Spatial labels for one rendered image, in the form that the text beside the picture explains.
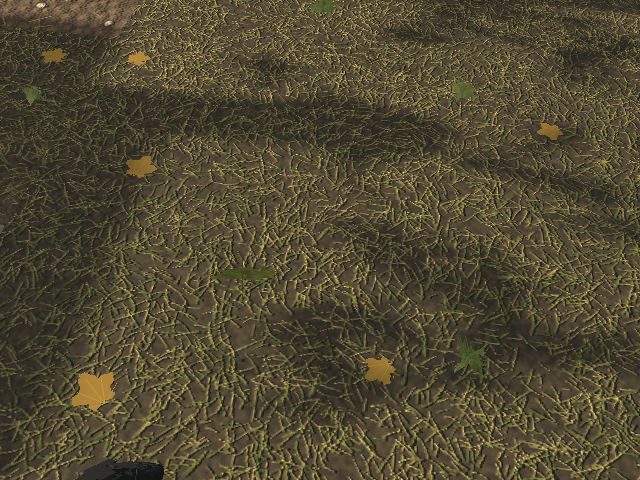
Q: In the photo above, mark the robot left hand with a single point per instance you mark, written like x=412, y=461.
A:
x=110, y=470

